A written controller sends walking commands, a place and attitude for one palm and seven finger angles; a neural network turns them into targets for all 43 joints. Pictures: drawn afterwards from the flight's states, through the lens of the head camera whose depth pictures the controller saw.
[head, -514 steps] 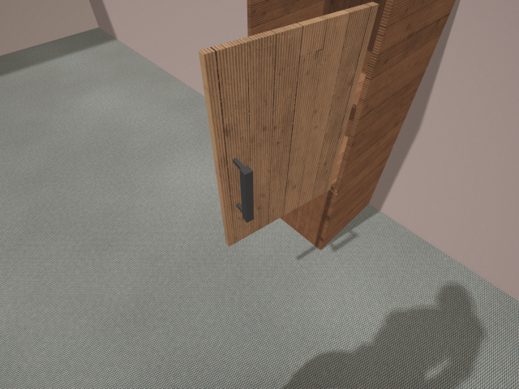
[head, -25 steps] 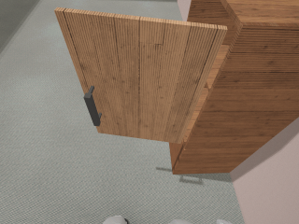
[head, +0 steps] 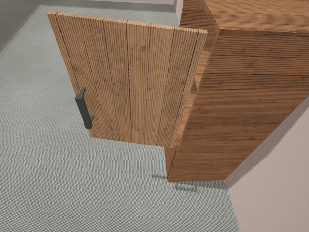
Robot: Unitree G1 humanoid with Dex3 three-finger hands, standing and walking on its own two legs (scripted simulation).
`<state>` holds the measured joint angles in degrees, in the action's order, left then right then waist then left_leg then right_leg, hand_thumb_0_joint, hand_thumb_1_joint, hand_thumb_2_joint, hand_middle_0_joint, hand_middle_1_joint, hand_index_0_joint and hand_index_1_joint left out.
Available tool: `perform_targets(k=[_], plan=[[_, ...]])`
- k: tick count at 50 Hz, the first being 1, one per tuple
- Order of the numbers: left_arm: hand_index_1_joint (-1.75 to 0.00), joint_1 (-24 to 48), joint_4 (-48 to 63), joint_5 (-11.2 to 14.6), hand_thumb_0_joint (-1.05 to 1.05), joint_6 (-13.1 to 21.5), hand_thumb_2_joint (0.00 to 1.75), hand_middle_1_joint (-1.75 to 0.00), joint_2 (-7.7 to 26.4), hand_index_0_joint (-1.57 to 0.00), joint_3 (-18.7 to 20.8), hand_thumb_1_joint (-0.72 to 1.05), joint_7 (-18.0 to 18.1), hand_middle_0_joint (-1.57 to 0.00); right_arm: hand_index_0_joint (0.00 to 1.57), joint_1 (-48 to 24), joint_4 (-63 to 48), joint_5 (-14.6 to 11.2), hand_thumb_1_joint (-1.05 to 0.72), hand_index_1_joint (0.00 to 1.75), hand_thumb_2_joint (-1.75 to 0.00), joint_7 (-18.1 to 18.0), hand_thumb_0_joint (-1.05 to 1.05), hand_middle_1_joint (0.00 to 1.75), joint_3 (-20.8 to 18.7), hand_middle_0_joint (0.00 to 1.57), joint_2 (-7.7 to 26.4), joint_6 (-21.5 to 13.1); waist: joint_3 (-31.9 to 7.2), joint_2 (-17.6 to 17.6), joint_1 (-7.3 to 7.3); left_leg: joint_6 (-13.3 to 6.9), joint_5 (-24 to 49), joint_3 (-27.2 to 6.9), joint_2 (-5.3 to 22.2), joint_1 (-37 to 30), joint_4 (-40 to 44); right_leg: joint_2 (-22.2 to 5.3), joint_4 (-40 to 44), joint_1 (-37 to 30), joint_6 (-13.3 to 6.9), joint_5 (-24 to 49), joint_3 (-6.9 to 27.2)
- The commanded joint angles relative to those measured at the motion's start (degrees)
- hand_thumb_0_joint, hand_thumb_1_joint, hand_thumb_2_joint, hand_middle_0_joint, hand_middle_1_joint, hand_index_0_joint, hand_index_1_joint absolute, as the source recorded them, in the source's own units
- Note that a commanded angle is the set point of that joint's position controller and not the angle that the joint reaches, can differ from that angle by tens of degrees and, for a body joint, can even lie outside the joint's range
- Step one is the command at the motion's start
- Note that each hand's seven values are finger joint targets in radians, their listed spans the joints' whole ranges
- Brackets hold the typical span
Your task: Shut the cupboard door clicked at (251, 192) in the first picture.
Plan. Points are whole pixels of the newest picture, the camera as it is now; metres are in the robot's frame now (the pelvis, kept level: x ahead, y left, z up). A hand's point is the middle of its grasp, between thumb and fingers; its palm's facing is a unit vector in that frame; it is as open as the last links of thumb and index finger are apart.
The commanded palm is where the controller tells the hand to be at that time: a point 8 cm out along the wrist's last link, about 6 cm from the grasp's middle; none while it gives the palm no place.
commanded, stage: come to a stop and stand still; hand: left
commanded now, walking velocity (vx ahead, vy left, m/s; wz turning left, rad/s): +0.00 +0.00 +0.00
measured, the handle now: (86, 109) +0.54 +0.30 -0.09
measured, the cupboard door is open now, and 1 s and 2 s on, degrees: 80 80 80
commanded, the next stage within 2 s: look again from close up in 0.06 s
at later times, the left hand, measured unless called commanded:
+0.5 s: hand out of the picture +0.01 +0.19 -0.17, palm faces -0.01 -0.97 -0.23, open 7.4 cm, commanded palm none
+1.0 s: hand out of the picture +0.02 +0.19 -0.18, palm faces +0.02 -0.98 -0.20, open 7.4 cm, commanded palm none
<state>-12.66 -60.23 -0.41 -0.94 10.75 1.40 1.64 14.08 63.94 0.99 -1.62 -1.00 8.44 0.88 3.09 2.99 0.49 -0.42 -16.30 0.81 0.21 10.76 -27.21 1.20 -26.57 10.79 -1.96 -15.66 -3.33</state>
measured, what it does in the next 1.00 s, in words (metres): stands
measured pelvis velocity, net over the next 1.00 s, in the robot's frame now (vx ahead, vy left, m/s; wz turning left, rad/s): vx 0.02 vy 0.02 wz -0.01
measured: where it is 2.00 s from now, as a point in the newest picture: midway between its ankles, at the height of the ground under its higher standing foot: outside the picture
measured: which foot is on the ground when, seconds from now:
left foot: down 0.00-1.00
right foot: down 0.00-1.00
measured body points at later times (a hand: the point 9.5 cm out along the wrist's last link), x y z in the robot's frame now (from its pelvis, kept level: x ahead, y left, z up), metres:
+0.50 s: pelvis +0.00 +0.01 +0.00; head +0.00 +0.00 +0.45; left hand +0.01 +0.24 -0.15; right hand +0.01 -0.21 -0.16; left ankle -0.02 +0.11 -0.74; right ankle -0.02 -0.09 -0.74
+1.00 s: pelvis +0.02 +0.02 +0.00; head +0.04 +0.02 +0.45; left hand +0.02 +0.24 -0.16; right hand +0.02 -0.22 -0.16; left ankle -0.02 +0.11 -0.74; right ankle -0.02 -0.09 -0.74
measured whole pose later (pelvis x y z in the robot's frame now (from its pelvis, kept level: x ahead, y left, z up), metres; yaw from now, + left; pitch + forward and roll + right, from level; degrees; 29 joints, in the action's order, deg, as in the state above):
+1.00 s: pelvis +0.02 +0.02 +0.00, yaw -1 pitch +0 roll +0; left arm -16.8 -61.8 -1.1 0.7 9.6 -0.1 1.5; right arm 16.3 63.0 1.3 -0.6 1.1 10.5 -0.2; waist 1.3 0.0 0.9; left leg -1.5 -19.5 1.8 -0.8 10.5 -29.8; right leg 0.2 -28.8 10.5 -1.1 -18.6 -2.4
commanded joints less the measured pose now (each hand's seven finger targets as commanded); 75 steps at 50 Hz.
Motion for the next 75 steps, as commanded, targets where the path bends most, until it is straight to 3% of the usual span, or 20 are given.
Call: perform_targets(k=[1, 7, 8, 9, 14, 20, 41, 46, 50, 54, 56, 58, 62, 67, 68, 69, 70, 71, 73, 75], plan=[[-0.3, -2.86, 0.24, 0.16, 0.0, 0.94, 0.9, -0.3, 4.46, -0.2, 0.63, 0.9, -0.2, -0.2, 0.2, 0.83, -1.91, -0.34, -0.9, 0.3, -0.9, -1.12, 0.0, 0.3, -0.87, 0.2, 6.21, -1.42, -1.77, -6.8, 0.74, -1.21, 11.57, -6.01, 6.7, 1.9, 8.03, -6.07, 5.81, -5.6, -0.07, 9.29, 5.97], [-0.3, -2.85, -1.09, 0.13, 0.0, 1.24, 0.9, -0.3, 3.77, -0.2, 0.09, 0.9, -0.16, -0.2, 0.2, 2.64, -0.55, -0.25, -0.9, 0.3, -0.9, -0.91, 0.0, 0.3, -0.63, 0.2, 5.47, -1.18, 0.93, -1.41, -0.12, -0.33, 6.29, -4.68, 5.09, 0.9, 8.96, -6.94, 9.18, -2.45, -0.29, 5.58, 7.49], [-0.3, -10.04, -2.8, -0.81, 0.0, 3.27, 0.9, -0.3, 4.6, -0.2, -0.38, 0.9, 2.65, -0.2, 0.2, -2.63, -4.18, -0.78, -0.9, 0.3, -0.9, -0.16, 0.0, 0.3, -0.51, 0.2, 7.35, -2.6, -0.05, -6.89, 2.19, 0.75, 10.88, -0.91, 4.78, 1.12, -3.97, -11.06, 5.9, -0.73, 1.47, 33.1, 10.54], [-0.3, -6.84, -0.17, -0.26, 0.0, 3.84, 0.9, -0.3, 7.81, -0.2, -0.19, 0.9, 2.26, -0.2, 0.2, 1.86, -5.67, -0.66, -0.9, 0.3, -0.9, 0.23, 0.0, 0.3, -0.02, 0.2, 3.52, -1.91, -4.49, -5.78, -1.8, 0.49, -0.43, -1.92, 2.57, 2.17, -3.0, -13.45, 6.3, -2.67, -1.22, 23.34, 12.96], [-0.3, -4.68, 0.43, -0.16, 0.0, 3.71, 0.9, -0.3, 4.09, -0.2, -1.04, 0.9, 1.02, -0.2, 0.2, 5.15, -5.91, -0.16, -0.9, 0.3, -0.9, 0.33, 0.0, 0.3, 0.49, 0.2, 5.23, -2.69, -1.84, -1.46, -1.8, -1.17, 8.8, -4.33, 4.7, 1.19, 2.87, -7.37, 4.17, 0.89, -1.75, 7.48, 7.55], [-0.3, -5.75, 0.21, -0.11, 0.0, 2.97, 0.9, -0.3, 3.85, -0.2, -1.38, 0.9, 0.55, -0.2, 0.2, 4.77, -5.98, -0.14, -0.9, 0.3, -0.9, 0.14, 0.0, 0.3, 1.03, 0.2, 6.44, -3.0, 2.35, 0.0, -0.69, -1.86, 6.41, -5.02, 4.67, 2.96, 6.48, -6.43, 4.41, 2.09, -1.1, 2.2, 7.69], [-0.3, -5.71, -0.87, -0.26, 0.0, 2.61, 0.9, -0.3, 5.83, -0.2, -0.96, 0.9, 0.43, -0.2, 0.2, 4.51, -1.71, -0.23, -0.9, 0.3, -0.9, -0.06, 0.0, 0.3, 1.46, 0.2, 6.66, -2.94, -0.68, -3.3, 0.21, -1.85, 8.29, -2.89, 4.25, 0.68, 5.94, -7.85, 3.96, -2.41, -1.34, 8.16, 7.98], [-0.3, -7.16, -0.34, -0.6, 0.0, 2.09, 0.9, -0.3, 7.9, -0.2, 0.34, 0.9, 0.31, -0.2, 0.2, 4.07, -3.06, 0.13, -0.9, 0.3, -0.9, 0.45, 0.0, 0.3, 1.25, 0.2, 6.05, -1.75, 3.56, 1.25, 0.86, -0.88, -1.83, 0.23, 1.08, 7.14, 1.05, -12.22, 7.99, -1.29, -4.2, -4.26, 13.78], [-0.3, -7.84, 0.49, -0.79, 0.0, 2.2, 0.9, -0.3, 9.26, -0.2, 1.45, 0.9, 0.49, -0.2, 0.2, 4.58, -4.17, 0.22, -0.9, 0.3, -0.9, 0.57, 0.0, 0.3, 0.86, 0.2, 5.82, -1.77, 2.67, 4.51, 0.8, -0.35, -2.79, 1.42, 0.6, 7.96, -3.06, -16.79, 8.35, -1.7, -6.97, 1.96, 17.83], [-0.3, -6.01, 1.8, -0.9, 0.0, 1.74, 0.9, -0.3, 7.6, -0.2, 1.71, 0.9, 0.57, -0.2, 0.2, 8.61, -3.09, 0.13, -0.9, 0.3, -0.9, 0.51, 0.0, 0.3, 0.69, 0.2, 7.1, -2.67, -0.07, -3.59, -0.74, -1.96, 11.61, -1.76, 3.37, -0.88, 3.85, -10.02, -3.77, 0.53, -3.79, 9.94, 7.61], [-0.3, -3.0, 3.45, -1.06, 0.0, 1.38, 0.9, -0.3, 4.3, -0.2, 0.79, 0.9, 0.58, -0.2, 0.2, 13.24, -2.08, 0.34, -0.9, 0.3, -0.9, -0.2, 0.0, 0.3, 0.1, 0.2, 10.04, -2.75, -0.81, -17.7, -2.37, -8.7, 40.26, -11.85, 12.38, -11.28, 5.29, -2.03, -17.68, 12.79, 0.1, -9.89, -2.17], [-0.3, 0.01, 4.76, -0.87, 0.0, 0.94, 0.9, -0.3, 4.8, -0.2, 0.7, 0.9, 0.88, -0.2, 0.2, 14.46, -2.4, 0.34, -0.9, 0.3, -0.9, -0.81, 0.0, 0.3, 0.65, 0.2, 9.49, -2.39, 0.1, -14.87, -2.55, -13.4, 55.18, -14.31, 15.45, -15.58, 5.06, -3.38, -28.23, 20.54, 0.47, -21.29, 0.49], [-0.3, 1.41, 5.47, -0.79, 0.0, 0.67, 0.9, -0.3, 3.0, -0.2, 0.96, 0.9, 0.07, -0.2, 0.2, 9.43, -5.38, 0.83, -0.9, 0.3, -0.9, -0.73, 0.0, 0.3, 0.09, 0.2, 9.87, -2.02, 0.73, -7.66, -0.8, -13.44, 46.27, -9.99, 12.38, -10.68, 5.56, -4.56, -25.22, 16.83, -0.12, -16.46, -1.63], [-0.3, -6.96, 4.45, -0.79, 0.0, 1.59, 0.9, -0.3, 3.89, -0.2, 1.67, 0.9, 0.41, -0.2, 0.2, 6.55, -6.76, -0.32, -0.9, 0.3, -0.9, -0.37, 0.0, 0.3, -0.67, 0.2, 10.64, -2.23, -3.91, -6.01, 4.4, -8.05, 49.03, -3.79, 8.13, -6.63, -2.88, -3.96, -4.49, 0.51, -0.54, 2.81, -3.24], [-0.3, -12.11, 3.02, -0.88, 0.0, 2.21, 0.9, -0.3, 6.24, -0.2, 2.27, 0.9, 0.77, -0.2, 0.2, 6.09, -7.5, -0.88, -0.9, 0.3, -0.9, -0.09, 0.0, 0.3, -0.9, 0.2, 10.56, -2.3, -7.02, -2.48, 6.54, -5.42, 41.01, -1.69, 5.85, -0.99, -9.9, -8.12, 0.01, -9.6, -1.89, 13.77, 0.86], [-0.3, -16.12, 2.05, -1.34, 0.0, 2.64, 0.9, -0.3, 11.09, -0.2, 3.3, 0.9, 1.55, -0.2, 0.2, 6.06, -8.69, -1.33, -0.9, 0.3, -0.9, 0.2, 0.0, 0.3, -1.17, 0.2, 8.36, -2.5, -9.14, 10.25, 7.32, -1.89, 13.65, 1.34, -1.12, 12.57, -22.76, -22.18, 1.6, -19.52, -8.37, 33.84, 18.66], [-0.3, -16.67, 1.83, -0.62, 0.0, 2.71, 0.9, -0.3, 13.15, -0.2, 3.58, 0.9, 1.38, -0.2, 0.2, 5.44, -9.54, -0.64, -0.9, 0.3, -0.9, 0.17, 0.0, 0.3, -1.51, 0.2, 8.18, -1.86, -8.34, 11.14, 6.0, 0.43, -17.89, 0.15, -3.93, 19.15, -35.89, -32.6, 4.51, -19.02, -15.12, 51.12, 27.47], [-0.3, -14.21, 3.22, -0.65, 0.0, 2.53, 0.9, -0.3, 12.72, -0.2, 3.87, 0.9, 1.92, -0.2, 0.2, 6.22, -9.69, -0.27, -0.9, 0.3, -0.9, -0.33, 0.0, 0.3, -1.56, 0.2, 7.95, -1.01, -6.71, 3.75, 4.75, 0.54, -18.41, -5.23, -1.59, 20.55, -39.15, -33.65, 3.58, -16.36, -17.14, 50.23, 24.98], [-0.3, -8.41, 4.31, -1.16, 0.0, 2.23, 0.9, -0.3, 10.12, -0.2, 3.28, 0.9, 2.26, -0.2, 0.2, 0.97, -10.08, 0.13, -0.9, 0.3, -0.9, 0.8, 0.0, 0.3, -1.69, 0.2, 6.06, 0.4, 1.17, 7.77, 3.27, 1.28, -14.3, -5.06, 1.48, 24.85, -43.71, -28.52, 5.41, -5.31, -13.81, 38.04, 18.32], [-0.3, -4.18, 6.06, -1.42, 0.0, 2.03, 0.9, -0.3, 9.42, -0.2, 2.94, 0.9, 1.81, -0.2, 0.2, 2.12, -10.44, 0.25, -0.9, 0.3, -0.9, 1.91, 0.0, 0.3, -1.82, 0.2, 5.12, 1.64, 1.13, 7.84, 0.68, 2.29, -8.47, -2.86, 1.69, 20.78, -41.87, -23.35, 6.99, 2.51, -9.71, 27.94, 9.09]])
